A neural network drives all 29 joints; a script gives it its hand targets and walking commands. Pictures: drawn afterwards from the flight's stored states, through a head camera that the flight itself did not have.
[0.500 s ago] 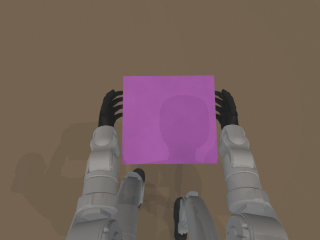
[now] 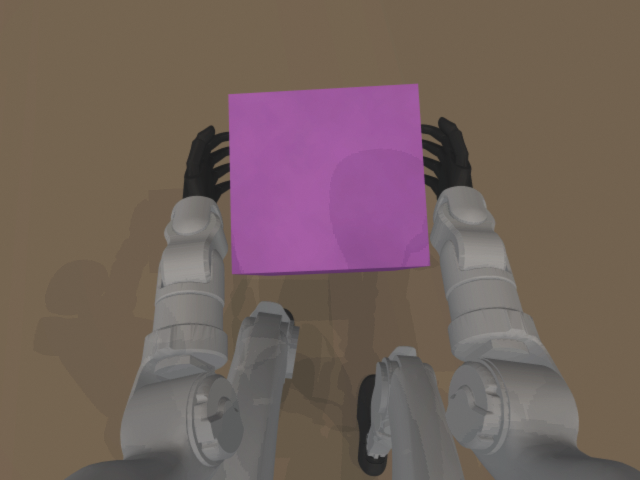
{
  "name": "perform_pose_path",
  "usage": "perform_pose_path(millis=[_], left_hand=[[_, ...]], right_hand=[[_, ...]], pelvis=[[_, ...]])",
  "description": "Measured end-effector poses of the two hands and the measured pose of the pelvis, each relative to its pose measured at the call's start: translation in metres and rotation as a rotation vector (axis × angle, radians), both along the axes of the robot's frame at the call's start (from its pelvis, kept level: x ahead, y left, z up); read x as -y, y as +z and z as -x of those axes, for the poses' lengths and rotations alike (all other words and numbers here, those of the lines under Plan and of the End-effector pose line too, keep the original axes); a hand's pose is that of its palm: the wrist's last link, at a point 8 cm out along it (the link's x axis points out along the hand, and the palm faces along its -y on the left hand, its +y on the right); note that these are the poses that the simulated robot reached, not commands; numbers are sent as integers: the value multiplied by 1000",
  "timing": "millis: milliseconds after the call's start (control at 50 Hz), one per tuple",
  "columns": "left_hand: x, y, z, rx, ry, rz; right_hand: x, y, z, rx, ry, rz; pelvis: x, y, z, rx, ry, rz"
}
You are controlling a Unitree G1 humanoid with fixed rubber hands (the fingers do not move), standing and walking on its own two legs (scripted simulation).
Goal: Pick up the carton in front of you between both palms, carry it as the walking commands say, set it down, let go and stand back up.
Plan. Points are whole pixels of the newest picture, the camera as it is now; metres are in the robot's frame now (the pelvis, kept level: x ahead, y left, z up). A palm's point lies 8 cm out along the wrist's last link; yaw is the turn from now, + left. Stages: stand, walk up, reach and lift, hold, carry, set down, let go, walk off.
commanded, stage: set down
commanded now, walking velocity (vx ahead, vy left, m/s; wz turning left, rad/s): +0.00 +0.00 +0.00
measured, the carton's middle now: (327, 200) +0.45 +0.09 -0.17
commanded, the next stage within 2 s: none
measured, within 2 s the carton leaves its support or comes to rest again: rests again in 1.66 s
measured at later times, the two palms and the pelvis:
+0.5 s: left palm (215, 211) +0.42 +0.26 -0.25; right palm (401, 194) +0.50 -0.02 -0.24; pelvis -0.03 +0.00 -0.11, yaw -2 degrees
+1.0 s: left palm (214, 207) +0.43 +0.28 -0.30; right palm (385, 203) +0.51 -0.01 -0.32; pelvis -0.04 -0.01 -0.16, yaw -1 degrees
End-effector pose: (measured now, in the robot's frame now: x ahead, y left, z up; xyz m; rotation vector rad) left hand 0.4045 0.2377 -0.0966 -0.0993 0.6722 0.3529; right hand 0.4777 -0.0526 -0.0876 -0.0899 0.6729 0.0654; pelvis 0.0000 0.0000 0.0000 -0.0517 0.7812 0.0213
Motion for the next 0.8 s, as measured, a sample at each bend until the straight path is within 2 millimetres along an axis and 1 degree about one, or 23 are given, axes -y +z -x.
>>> perform_pose_path(millis=[120, 280, 560, 700, 800], left_hand=[[-9, -40, -1, -3, 19, -4], [-17, -87, -6, -12, 32, -6], [-29, -170, -13, -58, 34, -21], [-50, -193, -22, -80, 27, -48], [-54, -201, -23, -90, 20, -53]], right_hand=[[-10, -42, -7, -3, 22, -4], [-20, -90, -15, -9, 43, 6], [-33, -174, -30, -41, 91, 33], [-50, -213, -32, -54, 132, 24], [-53, -226, -30, -65, 140, 10]], pelvis=[[0, -30, 6, -35, -7, 2], [1, -67, 18, -43, -17, 5], [4, -123, 36, -35, -42, -6], [6, -146, 38, -18, -38, -14], [5, -154, 37, 6, -45, -20]])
